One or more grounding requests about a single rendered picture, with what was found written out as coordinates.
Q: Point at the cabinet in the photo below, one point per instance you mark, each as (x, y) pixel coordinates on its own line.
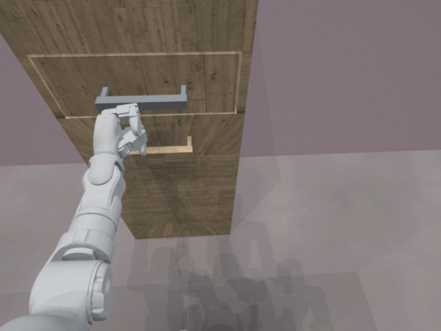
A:
(163, 198)

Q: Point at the left robot hand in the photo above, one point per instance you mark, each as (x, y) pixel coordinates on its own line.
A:
(108, 136)

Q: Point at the drawer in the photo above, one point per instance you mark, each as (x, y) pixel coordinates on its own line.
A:
(76, 80)

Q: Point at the handle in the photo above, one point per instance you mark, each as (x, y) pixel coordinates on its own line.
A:
(162, 153)
(144, 102)

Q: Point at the left robot forearm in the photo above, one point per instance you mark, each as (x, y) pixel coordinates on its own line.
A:
(92, 230)

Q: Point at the robot left upper arm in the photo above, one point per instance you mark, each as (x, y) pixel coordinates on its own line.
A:
(69, 296)

